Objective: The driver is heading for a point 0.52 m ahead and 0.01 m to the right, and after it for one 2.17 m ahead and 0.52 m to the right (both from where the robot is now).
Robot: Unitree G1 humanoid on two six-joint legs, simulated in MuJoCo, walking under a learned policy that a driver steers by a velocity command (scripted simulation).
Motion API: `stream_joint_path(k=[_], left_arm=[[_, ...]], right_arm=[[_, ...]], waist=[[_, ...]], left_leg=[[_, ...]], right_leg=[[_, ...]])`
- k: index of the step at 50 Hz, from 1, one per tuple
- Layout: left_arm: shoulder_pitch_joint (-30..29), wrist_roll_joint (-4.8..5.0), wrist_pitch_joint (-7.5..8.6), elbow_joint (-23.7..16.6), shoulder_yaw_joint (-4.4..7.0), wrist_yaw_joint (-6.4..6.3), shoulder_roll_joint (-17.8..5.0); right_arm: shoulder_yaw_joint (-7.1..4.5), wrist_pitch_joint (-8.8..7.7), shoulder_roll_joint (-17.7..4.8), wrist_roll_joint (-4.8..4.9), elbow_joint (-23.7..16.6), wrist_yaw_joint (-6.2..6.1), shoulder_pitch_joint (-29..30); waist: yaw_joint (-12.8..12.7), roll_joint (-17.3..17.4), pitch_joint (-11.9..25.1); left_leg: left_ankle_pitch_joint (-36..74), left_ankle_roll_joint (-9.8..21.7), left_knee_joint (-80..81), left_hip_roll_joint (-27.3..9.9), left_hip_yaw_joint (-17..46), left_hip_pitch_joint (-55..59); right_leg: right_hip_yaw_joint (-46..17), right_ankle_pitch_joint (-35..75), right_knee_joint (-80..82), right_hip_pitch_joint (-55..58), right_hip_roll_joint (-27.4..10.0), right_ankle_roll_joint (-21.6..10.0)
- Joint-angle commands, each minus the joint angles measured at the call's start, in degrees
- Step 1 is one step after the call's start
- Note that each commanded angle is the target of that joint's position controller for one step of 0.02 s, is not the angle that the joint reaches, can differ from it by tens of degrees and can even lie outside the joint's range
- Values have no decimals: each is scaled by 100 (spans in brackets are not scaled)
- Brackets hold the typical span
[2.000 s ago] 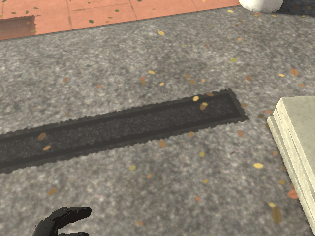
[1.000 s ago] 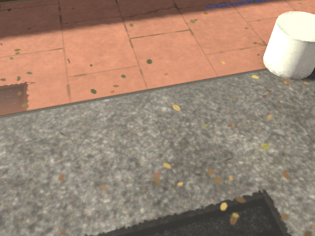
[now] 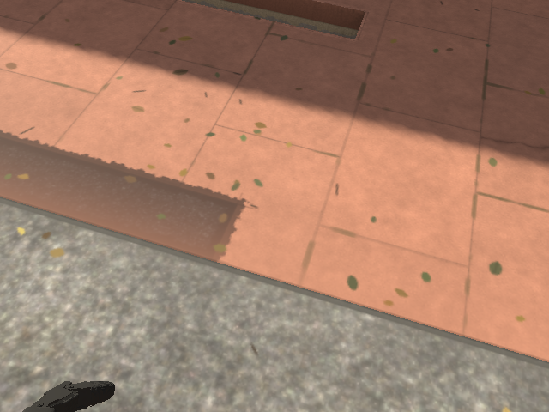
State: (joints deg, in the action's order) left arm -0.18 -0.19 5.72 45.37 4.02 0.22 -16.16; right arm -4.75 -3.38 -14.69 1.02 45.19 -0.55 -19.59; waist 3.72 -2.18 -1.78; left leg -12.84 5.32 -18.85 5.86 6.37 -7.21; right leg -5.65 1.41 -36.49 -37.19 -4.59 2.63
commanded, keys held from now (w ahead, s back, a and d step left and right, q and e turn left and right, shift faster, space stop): w+q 0.16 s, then w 0.34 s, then w+e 0.50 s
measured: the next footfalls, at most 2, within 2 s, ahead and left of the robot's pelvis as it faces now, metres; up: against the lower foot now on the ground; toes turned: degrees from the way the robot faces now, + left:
right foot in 0.16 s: +0.28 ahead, -0.14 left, +0.00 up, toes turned +9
left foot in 0.64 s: +0.49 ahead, +0.17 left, +0.00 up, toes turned +11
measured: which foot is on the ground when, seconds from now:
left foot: down 0.00-0.18, up 0.20-0.62, down 0.64-1.00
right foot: up 0.00-0.14, down 0.16-0.66, up 0.68-1.00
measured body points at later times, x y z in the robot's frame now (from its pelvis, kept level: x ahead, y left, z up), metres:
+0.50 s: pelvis +0.28 -0.03 +0.00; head +0.31 -0.02 +0.45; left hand +0.22 +0.25 -0.13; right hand +0.53 -0.22 -0.09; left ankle +0.39 +0.16 -0.70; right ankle +0.24 -0.15 -0.75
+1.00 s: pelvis +0.53 +0.06 -0.01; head +0.55 +0.06 +0.44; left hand +0.70 +0.32 -0.11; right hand +0.56 -0.22 -0.13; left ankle +0.45 +0.16 -0.75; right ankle +0.69 -0.09 -0.69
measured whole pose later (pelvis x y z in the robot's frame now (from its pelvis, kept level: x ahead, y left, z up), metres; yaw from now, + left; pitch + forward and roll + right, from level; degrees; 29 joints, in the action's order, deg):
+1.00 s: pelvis +0.53 +0.06 -0.01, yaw -1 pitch +1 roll +2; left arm 7.7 1.1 1.7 44.8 3.7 1.9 -16.6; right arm -4.5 -5.2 -15.6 -0.6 47.9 -0.5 -19.2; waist 3.6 -2.5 -0.8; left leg -14.6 0.6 -13.3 0.5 -12.3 0.3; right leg -1.9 0.3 -45.3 -39.8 -6.1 0.0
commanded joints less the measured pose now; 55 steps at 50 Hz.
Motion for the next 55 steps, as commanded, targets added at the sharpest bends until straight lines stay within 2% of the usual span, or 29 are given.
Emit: stream_joint_path(k=[1, 5, 7, 8, 9, 10, 11, 12, 13, 14, 16, 18, 20, 22, 26, 28, 30, 31, 32, 33, 34, 35, 37, 38, 40, 42, 48, 53, 55], left_arm=[[-662, 59, 110, -538, 38, 61, -357], [-565, 78, 237, -608, 106, 147, -618], [265, 48, 304, -397, 220, 120, -820], [1101, -54, 327, -284, 304, 83, -1074], [1987, -142, 261, -127, 431, 51, -1534], [2104, 7, 209, 3, 367, 115, -1255], [1837, 86, 172, -62, 241, 116, -787], [1523, 48, 109, -115, 174, 112, -606], [1272, -8, 70, -102, 128, 120, -516], [1149, -56, 74, -86, 78, 114, -409], [1132, -36, 108, -1, 69, 116, -412], [1234, 23, 144, 93, 118, 101, -618], [1316, 65, 127, 147, 157, 74, -779], [1417, 102, 79, 191, 168, 56, -870], [1936, 190, -27, 385, 162, 61, -982], [2081, 222, -102, 465, 161, 56, -1032], [1995, 234, -171, 480, 176, 30, -1144], [1995, 221, -178, 473, 135, 22, -1052], [1918, 133, -149, 366, 21, 27, -769], [2317, 45, -59, 175, -164, 26, -142], [2397, 171, 20, 216, -121, 20, -395], [2081, 304, 19, 152, 16, 28, -815], [1673, 232, -56, 87, 43, 7, -737], [1719, 196, -143, 110, 74, -4, -676], [1828, 207, -297, 119, 44, 9, -410], [1671, 183, -371, 15, 51, 7, -337], [664, 122, -341, -368, -39, 193, -158], [14, 128, -356, -777, -40, 339, -260], [182, 129, -372, -858, 39, 364, -411]], right_arm=[[-249, -52, -974, 32, -261, -44, -136], [-248, 38, -958, 29, -250, -107, -205], [-200, 75, -842, 20, -353, -112, -21], [-93, 57, -580, -37, -484, -81, 110], [5, 9, -247, 57, -566, -85, -592], [31, -28, -456, 123, -559, -91, -879], [-70, -16, -891, 147, -487, -81, -506], [-74, 3, -938, 83, -557, -76, -41], [-74, -10, -866, 1, -655, -62, 280], [-86, -7, -782, -21, -686, -39, 352], [-38, 16, -550, 24, -670, 1, 229], [25, 9, -429, -37, -779, 13, 453], [92, -34, -359, -81, -877, 43, 775], [150, -80, -289, -59, -952, 91, 1148], [168, -119, -345, 8, -1148, 175, 1858], [138, -158, -442, 26, -1253, 216, 2014], [39, -202, -644, 15, -1162, 224, 1590], [-91, -204, -873, -25, -954, 184, 940], [-227, -197, -1211, -115, -779, 119, 0], [-349, -121, -1771, -246, -727, 46, -592], [-264, -105, -1482, -215, -677, 72, -747], [-144, -114, -1127, -149, -654, 87, -426], [-14, -155, -717, -119, -655, 124, 309], [20, -206, -577, -139, -644, 144, 564], [-11, -301, -563, -179, -562, 147, 788], [-56, -357, -635, -208, -457, 106, 796], [-159, -302, -929, -163, -194, -29, 521], [-258, -124, -1149, -11, 37, -50, 182], [-302, -37, -1316, 28, 40, -72, 245]], waist=[[55, 755, 44], [-65, 917, 113], [-513, 1034, 469], [-919, 761, 1182], [-837, -663, 2147], [-753, -1559, 2213], [-838, -848, 1358], [-818, -338, 765], [-702, -132, 334], [-550, -188, 184], [-395, -355, 177], [-391, -300, 132], [-467, -182, 141], [-593, -175, 96], [-864, -215, -36], [-812, -274, -106], [-438, -324, 74], [-106, -231, 473], [344, -3, 1186], [310, 1350, 2013], [359, 1694, 2388], [299, 1269, 1527], [-19, 937, 647], [-205, 1030, 411], [-413, 946, 259], [-475, 735, 143], [-188, 476, -180], [-24, 458, -384], [-221, 626, -131]], left_leg=[[826, 671, 454, -1237, 1019, -458], [1004, 589, -238, -1470, 1631, 188], [1685, 399, -950, -1199, 1621, 117], [1503, 191, -2223, -885, 1291, -477], [-173, -294, -4235, -110, 495, -2387], [-2147, -368, -5226, -184, 460, -3465], [-1739, -380, -5650, -492, 554, -3832], [-1305, -383, -5638, -699, 295, -3759], [-1008, -363, -5336, -841, 207, -3609], [-810, -327, -5035, -1003, 211, -3362], [-693, -322, -4568, -1121, 68, -3021], [-404, -391, -3984, -1212, -96, -3119], [181, -451, -3268, -1279, -238, -3083], [787, -476, -2492, -1212, -407, -2841], [1207, -491, -1571, -986, -613, -2479], [933, -407, -1250, -889, -593, -2357], [829, -270, -836, -732, -672, -1558], [840, -140, -691, -630, -741, -514], [937, 134, -907, -1242, -194, 1003], [444, 796, -711, -2791, 1962, 2945], [-210, 1127, -86, -3141, 3307, 2847], [-442, 909, 8, -2914, 2515, 2234], [-146, 623, 401, -2404, 1222, 891], [179, 544, 637, -2230, 781, 382], [727, 562, 972, -2160, 219, -129], [1213, 598, 1107, -2165, -231, -167], [1465, 424, 1224, -2085, -1311, 103], [2001, 270, 809, -2348, -1632, 1031], [3783, 144, 127, -2349, -1800, 1247]], right_leg=[[237, 509, 593, 677, 357, -31], [136, -282, 981, 904, 441, -213], [288, -403, 1282, 2056, 496, -459], [-253, -423, 1054, 3497, -170, -802], [-2412, -1296, 1182, 5737, -1485, -1658], [-4014, -2457, 1809, 6037, -1964, -1908], [-3431, -3079, 1963, 5335, -1749, -1686], [-2604, -2739, 2042, 4499, -1501, -1498], [-2068, -2178, 2213, 3720, -1278, -1467], [-1658, -1725, 2351, 3263, -1089, -1425], [-1141, -1174, 2578, 2879, -899, -1461], [-813, -624, 2765, 2841, -922, -1589], [-468, -232, 2853, 2883, -880, -1591], [-81, -47, 2876, 2837, -728, -1470], [47, -58, 2720, 3068, -778, -1337], [-141, 16, 2504, 3300, -931, -1268], [-178, 549, 2000, 3328, -943, -1116], [13, 1164, 1243, 3132, -690, -970], [262, 621, -110, 2333, -378, -736], [737, -1790, -2284, 268, 404, -298], [46, -3521, -3305, -388, 499, -298], [-78, -3199, -3703, -827, 196, -334], [90, -2332, -3330, -643, -183, -346], [42, -2037, -3098, -349, -319, -326], [58, -1659, -2984, -4, -358, -257], [-18, -1265, -2744, -174, -360, -195], [346, 178, -865, -145, -231, -252], [708, -467, -136, -284, -94, -565], [1046, -1059, -77, 262, 230, -781]])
